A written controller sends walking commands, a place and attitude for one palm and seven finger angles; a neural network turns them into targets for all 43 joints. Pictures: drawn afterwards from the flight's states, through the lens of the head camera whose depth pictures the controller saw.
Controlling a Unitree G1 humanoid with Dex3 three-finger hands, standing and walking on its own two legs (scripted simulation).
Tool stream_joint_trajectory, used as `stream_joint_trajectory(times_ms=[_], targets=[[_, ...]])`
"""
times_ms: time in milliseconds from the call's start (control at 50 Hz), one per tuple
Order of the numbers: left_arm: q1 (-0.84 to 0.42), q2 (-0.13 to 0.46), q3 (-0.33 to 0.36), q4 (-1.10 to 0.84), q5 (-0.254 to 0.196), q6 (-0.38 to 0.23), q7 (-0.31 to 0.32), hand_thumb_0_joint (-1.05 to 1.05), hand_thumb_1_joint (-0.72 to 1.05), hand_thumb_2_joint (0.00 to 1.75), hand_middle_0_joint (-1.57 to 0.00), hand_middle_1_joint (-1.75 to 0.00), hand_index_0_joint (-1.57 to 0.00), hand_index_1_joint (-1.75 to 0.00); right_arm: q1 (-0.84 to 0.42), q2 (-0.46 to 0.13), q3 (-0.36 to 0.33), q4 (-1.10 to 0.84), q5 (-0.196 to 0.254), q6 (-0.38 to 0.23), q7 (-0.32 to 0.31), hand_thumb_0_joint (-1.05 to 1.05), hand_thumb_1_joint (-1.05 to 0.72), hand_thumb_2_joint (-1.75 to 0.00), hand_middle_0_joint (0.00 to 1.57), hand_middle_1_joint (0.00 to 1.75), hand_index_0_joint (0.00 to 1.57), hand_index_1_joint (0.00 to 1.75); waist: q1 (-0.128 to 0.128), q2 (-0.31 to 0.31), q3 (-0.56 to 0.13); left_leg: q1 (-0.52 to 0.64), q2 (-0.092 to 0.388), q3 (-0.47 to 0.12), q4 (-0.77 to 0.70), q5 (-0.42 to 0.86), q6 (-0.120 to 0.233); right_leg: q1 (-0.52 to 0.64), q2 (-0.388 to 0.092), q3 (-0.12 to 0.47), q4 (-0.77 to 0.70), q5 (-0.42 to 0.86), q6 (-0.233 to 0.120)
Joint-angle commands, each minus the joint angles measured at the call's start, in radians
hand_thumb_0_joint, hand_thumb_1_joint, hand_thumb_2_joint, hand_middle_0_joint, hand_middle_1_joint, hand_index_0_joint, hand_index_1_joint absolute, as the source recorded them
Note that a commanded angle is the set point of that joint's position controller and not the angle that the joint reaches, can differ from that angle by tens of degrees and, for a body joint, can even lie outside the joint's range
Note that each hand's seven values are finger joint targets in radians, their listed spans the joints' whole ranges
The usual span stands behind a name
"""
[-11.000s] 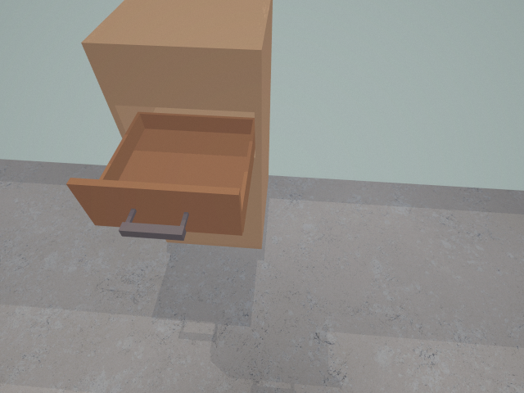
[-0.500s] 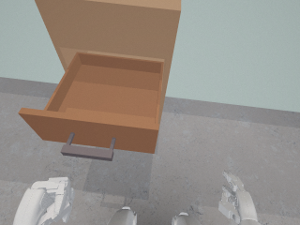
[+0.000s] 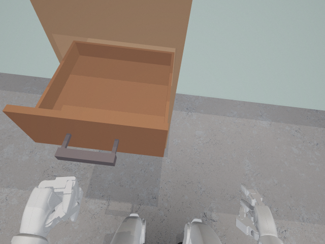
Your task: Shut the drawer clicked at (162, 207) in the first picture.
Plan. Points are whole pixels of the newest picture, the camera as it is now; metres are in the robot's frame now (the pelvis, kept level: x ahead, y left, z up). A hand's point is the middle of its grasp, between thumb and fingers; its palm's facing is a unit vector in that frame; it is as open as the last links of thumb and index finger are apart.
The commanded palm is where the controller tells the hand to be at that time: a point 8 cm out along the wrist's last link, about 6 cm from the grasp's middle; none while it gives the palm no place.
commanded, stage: bring the fist close to the handle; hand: left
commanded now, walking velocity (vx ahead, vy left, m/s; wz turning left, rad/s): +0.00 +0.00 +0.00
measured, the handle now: (89, 148) +0.34 +0.22 -0.02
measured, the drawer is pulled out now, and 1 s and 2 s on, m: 0.30 0.30 0.24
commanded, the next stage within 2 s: push the drawer shut in 0.94 s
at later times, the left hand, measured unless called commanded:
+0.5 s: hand (87, 190) +0.24 +0.19 -0.02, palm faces -0.06 -1.00 -0.04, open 3.2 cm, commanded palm +0.23 +0.24 -0.01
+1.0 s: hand (92, 189) +0.24 +0.18 -0.02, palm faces -0.07 -1.00 -0.05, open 3.2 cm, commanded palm +0.23 +0.24 -0.01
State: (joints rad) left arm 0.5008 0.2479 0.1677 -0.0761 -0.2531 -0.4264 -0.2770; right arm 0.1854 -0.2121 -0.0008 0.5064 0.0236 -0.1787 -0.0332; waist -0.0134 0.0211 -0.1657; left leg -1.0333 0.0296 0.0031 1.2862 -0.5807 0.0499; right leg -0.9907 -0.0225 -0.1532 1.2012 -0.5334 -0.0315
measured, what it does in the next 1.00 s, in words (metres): stands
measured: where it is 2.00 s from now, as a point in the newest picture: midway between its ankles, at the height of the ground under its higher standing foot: outside the picture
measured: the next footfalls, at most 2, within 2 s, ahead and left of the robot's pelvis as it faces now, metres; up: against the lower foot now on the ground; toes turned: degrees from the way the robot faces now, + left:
none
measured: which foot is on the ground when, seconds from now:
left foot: down 0.00-1.00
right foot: down 0.00-1.00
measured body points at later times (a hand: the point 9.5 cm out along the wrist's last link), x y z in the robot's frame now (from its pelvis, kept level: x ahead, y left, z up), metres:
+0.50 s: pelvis -0.01 +0.00 -0.04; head +0.11 +0.02 +0.40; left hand +0.24 +0.25 -0.01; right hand +0.19 -0.24 -0.12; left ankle +0.02 +0.08 -0.63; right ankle +0.03 -0.11 -0.63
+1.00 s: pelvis -0.01 +0.00 -0.04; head +0.12 +0.02 +0.39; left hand +0.24 +0.24 -0.02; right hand +0.18 -0.24 -0.13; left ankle +0.02 +0.08 -0.63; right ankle +0.03 -0.11 -0.63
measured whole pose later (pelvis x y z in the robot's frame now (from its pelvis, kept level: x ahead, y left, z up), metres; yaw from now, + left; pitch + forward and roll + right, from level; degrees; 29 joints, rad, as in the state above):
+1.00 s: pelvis -0.01 +0.00 -0.04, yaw -1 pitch +25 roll -4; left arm 0.29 0.27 0.17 0.05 -0.26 -0.46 -0.28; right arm 0.16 -0.25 0.01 0.51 0.02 -0.12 -0.02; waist -0.02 0.03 -0.19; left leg -1.27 0.03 0.01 1.45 -0.62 0.05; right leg -1.24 -0.03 -0.15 1.38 -0.58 -0.04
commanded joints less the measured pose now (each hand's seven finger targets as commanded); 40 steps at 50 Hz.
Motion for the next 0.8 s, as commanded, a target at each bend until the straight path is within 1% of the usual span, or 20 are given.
stream_joint_trajectory(times_ms=[0, 80, 100, 140, 180, 220, 280, 320, 380, 420, 460, 520, 540, 560, 600, 640, 660, 680, 740, 780], targets=[[0.012, 0.103, 0.086, -0.156, -0.030, -0.084, -0.010, 0.00, 0.90, 0.90, -1.40, -1.60, -1.40, -1.60, -0.041, -0.144, -0.065, -0.136, 0.007, -0.058, -0.009, 0.00, -0.90, -0.90, 0.20, 0.30, 0.20, 0.30, 0.001, 0.033, -0.247, 0.146, -0.021, -0.073, -0.186, 0.291, -0.033, 0.133, 0.036, 0.088, -0.133, 0.162, -0.004], [-0.046, 0.112, 0.084, -0.125, -0.035, -0.099, -0.022, 0.00, 0.90, 0.90, -1.40, -1.60, -1.40, -1.60, -0.047, -0.152, -0.063, -0.123, 0.004, -0.059, -0.009, 0.00, -0.90, -0.90, 0.20, 0.30, 0.20, 0.30, -0.010, 0.033, -0.240, 0.109, -0.019, -0.073, -0.160, 0.272, -0.030, 0.096, 0.037, 0.092, -0.112, 0.141, -0.004], [-0.041, 0.123, 0.103, -0.121, -0.037, -0.103, -0.022, 0.00, 0.90, 0.90, -1.40, -1.60, -1.40, -1.60, -0.046, -0.153, -0.066, -0.124, 0.004, -0.058, -0.008, 0.00, -0.90, -0.90, 0.20, 0.30, 0.20, 0.30, 0.004, 0.039, -0.260, 0.105, -0.020, -0.072, -0.158, 0.275, -0.031, 0.106, 0.035, 0.096, -0.105, 0.142, -0.006], [-0.066, 0.104, 0.071, -0.134, -0.038, -0.111, -0.028, 0.00, 0.90, 0.90, -1.40, -1.60, -1.40, -1.60, -0.043, -0.157, -0.064, -0.125, 0.004, -0.060, -0.005, 0.00, -0.90, -0.90, 0.20, 0.30, 0.20, 0.30, -0.004, 0.063, -0.274, 0.117, -0.020, -0.074, -0.151, 0.292, -0.032, 0.084, 0.033, 0.091, -0.089, 0.156, -0.006], [-0.060, 0.123, 0.103, -0.096, -0.041, -0.110, -0.024, 0.00, 0.90, 0.90, -1.40, -1.60, -1.40, -1.60, -0.044, -0.157, -0.068, -0.113, 0.003, -0.055, -0.005, 0.00, -0.90, -0.90, 0.20, 0.30, 0.20, 0.30, 0.000, 0.037, -0.286, 0.105, -0.017, -0.077, -0.139, 0.307, -0.031, 0.078, 0.037, 0.089, -0.075, 0.168, -0.006], [-0.106, 0.116, 0.083, -0.106, -0.040, -0.117, -0.031, 0.00, 0.90, 0.90, -1.40, -1.60, -1.40, -1.60, -0.041, -0.164, -0.065, -0.113, 0.002, -0.053, -0.004, 0.00, -0.90, -0.90, 0.20, 0.30, 0.20, 0.30, -0.007, 0.055, -0.291, 0.099, -0.018, -0.076, -0.126, 0.300, -0.031, 0.056, 0.033, 0.092, -0.065, 0.165, -0.004], [-0.126, 0.133, 0.108, -0.060, -0.043, -0.118, -0.032, 0.00, 0.90, 0.90, -1.40, -1.60, -1.40, -1.60, -0.042, -0.168, -0.066, -0.107, 0.001, -0.045, -0.005, 0.00, -0.90, -0.90, 0.20, 0.30, 0.20, 0.30, -0.008, 0.029, -0.285, 0.058, -0.018, -0.075, -0.106, 0.273, -0.028, 0.037, 0.036, 0.095, -0.051, 0.141, -0.005], [-0.165, 0.124, 0.088, -0.075, -0.042, -0.124, -0.038, 0.00, 0.90, 0.90, -1.40, -1.60, -1.40, -1.60, -0.042, -0.174, -0.062, -0.115, 0.000, -0.043, -0.003, 0.00, -0.90, -0.90, 0.20, 0.30, 0.20, 0.30, -0.006, 0.062, -0.304, 0.059, -0.019, -0.076, -0.102, 0.266, -0.028, 0.021, 0.032, 0.096, -0.039, 0.132, -0.006], [-0.202, 0.138, 0.103, -0.032, -0.043, -0.119, -0.037, 0.00, 0.90, 0.90, -1.40, -1.60, -1.40, -1.60, -0.035, -0.180, -0.062, -0.107, -0.002, -0.037, -0.004, 0.00, -0.90, -0.90, 0.20, 0.30, 0.20, 0.30, -0.013, 0.036, -0.312, 0.031, -0.018, -0.080, -0.081, 0.254, -0.025, -0.004, 0.036, 0.095, -0.020, 0.122, -0.005], [-0.248, 0.130, 0.082, -0.038, -0.041, -0.123, -0.041, 0.00, 0.90, 0.90, -1.40, -1.60, -1.40, -1.60, -0.033, -0.186, -0.057, -0.110, -0.003, -0.035, -0.001, 0.00, -0.90, -0.90, 0.20, 0.30, 0.20, 0.30, -0.017, 0.057, -0.326, 0.034, -0.020, -0.083, -0.076, 0.247, -0.026, -0.022, 0.033, 0.096, -0.010, 0.116, -0.006], [-0.249, 0.128, 0.079, -0.054, -0.041, -0.123, -0.041, 0.00, 0.90, 0.90, -1.40, -1.60, -1.40, -1.60, -0.030, -0.188, -0.060, -0.113, -0.003, -0.036, 0.002, 0.00, -0.90, -0.90, 0.20, 0.30, 0.20, 0.30, -0.007, 0.076, -0.368, 0.058, -0.018, -0.086, -0.072, 0.281, -0.029, -0.025, 0.032, 0.093, 0.006, 0.139, -0.007], [-0.270, 0.114, 0.049, -0.054, -0.033, -0.111, -0.032, 0.00, 0.90, 0.90, -1.40, -1.60, -1.40, -1.60, -0.029, -0.193, -0.059, -0.115, -0.004, -0.027, 0.009, 0.00, -0.90, -0.90, 0.20, 0.30, 0.20, 0.30, -0.014, 0.082, -0.378, 0.073, -0.015, -0.099, -0.067, 0.301, -0.033, -0.063, 0.031, 0.084, 0.026, 0.144, -0.006], [-0.246, 0.130, 0.072, -0.063, -0.034, -0.106, -0.026, 0.00, 0.90, 0.90, -1.40, -1.60, -1.40, -1.60, -0.028, -0.192, -0.062, -0.120, -0.003, -0.023, 0.011, 0.00, -0.90, -0.90, 0.20, 0.30, 0.20, 0.30, 0.000, 0.083, -0.391, 0.074, -0.016, -0.096, -0.071, 0.299, -0.034, -0.050, 0.030, 0.086, 0.024, 0.141, -0.007], [-0.228, 0.134, 0.077, -0.058, -0.032, -0.096, -0.020, 0.00, 0.90, 0.90, -1.40, -1.60, -1.40, -1.60, -0.027, -0.191, -0.062, -0.126, -0.002, -0.016, 0.012, 0.00, -0.90, -0.90, 0.20, 0.30, 0.20, 0.30, 0.000, 0.062, -0.389, 0.063, -0.017, -0.094, -0.073, 0.297, -0.032, -0.034, 0.030, 0.088, 0.018, 0.145, -0.006], [-0.228, 0.148, 0.090, -0.082, -0.029, -0.087, -0.006, 0.00, 0.90, 0.90, -1.40, -1.60, -1.40, -1.60, -0.031, -0.187, -0.059, -0.134, -0.002, -0.006, 0.014, 0.00, -0.90, -0.90, 0.20, 0.30, 0.20, 0.30, 0.011, 0.085, -0.400, 0.071, -0.018, -0.092, -0.079, 0.309, -0.034, -0.027, 0.029, 0.087, 0.022, 0.152, -0.008], [-0.234, 0.138, 0.085, -0.074, -0.028, -0.078, 0.006, 0.00, 0.90, 0.90, -1.40, -1.60, -1.40, -1.60, -0.032, -0.184, -0.060, -0.134, 0.001, 0.004, 0.013, 0.00, -0.90, -0.90, 0.20, 0.30, 0.20, 0.30, -0.003, 0.042, -0.379, 0.050, -0.019, -0.089, -0.076, 0.275, -0.029, -0.021, 0.031, 0.088, 0.008, 0.139, -0.004], [-0.221, 0.146, 0.102, -0.069, -0.027, -0.078, 0.014, 0.00, 0.90, 0.90, -1.40, -1.60, -1.40, -1.60, -0.033, -0.184, -0.061, -0.136, 0.002, 0.008, 0.012, 0.00, -0.90, -0.90, 0.20, 0.30, 0.20, 0.30, 0.006, 0.042, -0.373, 0.037, -0.020, -0.087, -0.078, 0.265, -0.030, -0.016, 0.032, 0.090, 0.008, 0.131, -0.005], [-0.236, 0.135, 0.085, -0.061, -0.025, -0.078, 0.016, 0.00, 0.90, 0.90, -1.40, -1.60, -1.40, -1.60, -0.033, -0.184, -0.057, -0.135, 0.000, 0.009, 0.010, 0.00, -0.90, -0.90, 0.20, 0.30, 0.20, 0.30, -0.006, 0.029, -0.367, 0.023, -0.020, -0.090, -0.073, 0.261, -0.026, -0.022, 0.033, 0.089, 0.011, 0.128, -0.005], [-0.228, 0.130, 0.084, -0.061, -0.028, -0.087, 0.012, 0.00, 0.90, 0.90, -1.40, -1.60, -1.40, -1.60, -0.029, -0.182, -0.057, -0.134, 0.001, 0.012, 0.009, 0.00, -0.90, -0.90, 0.20, 0.30, 0.20, 0.30, -0.006, 0.031, -0.369, 0.015, -0.022, -0.081, -0.065, 0.254, -0.026, -0.010, 0.032, 0.095, 0.005, 0.130, -0.004], [-0.257, 0.127, 0.070, -0.055, -0.031, -0.097, 0.002, 0.00, 0.90, 0.90, -1.40, -1.60, -1.40, -1.60, -0.029, -0.185, -0.055, -0.127, 0.002, 0.009, 0.004, 0.00, -0.90, -0.90, 0.20, 0.30, 0.20, 0.30, -0.022, 0.029, -0.350, 0.007, -0.021, -0.084, -0.057, 0.241, -0.022, -0.032, 0.034, 0.096, 0.002, 0.120, -0.003]])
